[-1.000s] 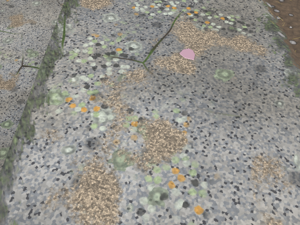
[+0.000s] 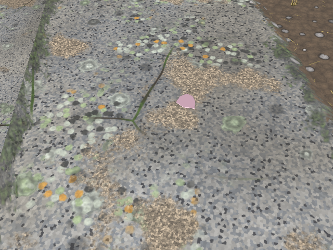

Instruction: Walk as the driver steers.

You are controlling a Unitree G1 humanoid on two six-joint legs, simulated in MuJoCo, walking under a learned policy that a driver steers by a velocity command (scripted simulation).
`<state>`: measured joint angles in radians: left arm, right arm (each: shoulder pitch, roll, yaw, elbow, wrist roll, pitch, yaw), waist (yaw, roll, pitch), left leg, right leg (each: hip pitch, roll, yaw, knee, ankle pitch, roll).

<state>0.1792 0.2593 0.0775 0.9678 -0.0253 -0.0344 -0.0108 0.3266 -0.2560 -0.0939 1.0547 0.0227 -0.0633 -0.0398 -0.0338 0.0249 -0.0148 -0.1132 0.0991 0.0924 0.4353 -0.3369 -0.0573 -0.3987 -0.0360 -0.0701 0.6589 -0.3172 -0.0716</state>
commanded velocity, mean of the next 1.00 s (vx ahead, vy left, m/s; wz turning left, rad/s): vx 0.21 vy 0.00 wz -0.18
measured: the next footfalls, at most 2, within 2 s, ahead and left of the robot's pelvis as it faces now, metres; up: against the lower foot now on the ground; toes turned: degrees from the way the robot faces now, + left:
right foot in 0.04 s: +0.08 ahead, -0.11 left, +0.00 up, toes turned -5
left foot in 0.46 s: +0.42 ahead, +0.03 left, +0.00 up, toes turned -19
